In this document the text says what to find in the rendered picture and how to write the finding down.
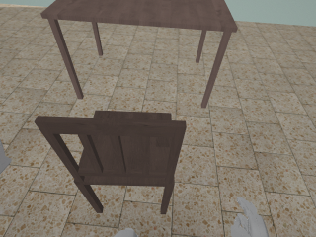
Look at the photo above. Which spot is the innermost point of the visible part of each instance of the robot left hand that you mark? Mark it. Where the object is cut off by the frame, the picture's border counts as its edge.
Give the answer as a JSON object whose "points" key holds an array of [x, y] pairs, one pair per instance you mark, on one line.
{"points": [[4, 160]]}

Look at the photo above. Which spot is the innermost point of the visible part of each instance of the table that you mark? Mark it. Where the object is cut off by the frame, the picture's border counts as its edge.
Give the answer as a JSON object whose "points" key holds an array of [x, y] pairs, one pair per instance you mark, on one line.
{"points": [[204, 15]]}

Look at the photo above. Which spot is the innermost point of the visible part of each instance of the chair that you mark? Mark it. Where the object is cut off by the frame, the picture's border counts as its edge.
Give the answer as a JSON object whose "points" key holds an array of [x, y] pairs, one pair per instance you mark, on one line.
{"points": [[121, 148]]}

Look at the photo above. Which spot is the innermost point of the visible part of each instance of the robot right hand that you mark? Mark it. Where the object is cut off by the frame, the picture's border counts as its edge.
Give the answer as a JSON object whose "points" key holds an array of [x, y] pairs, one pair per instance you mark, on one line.
{"points": [[253, 226]]}

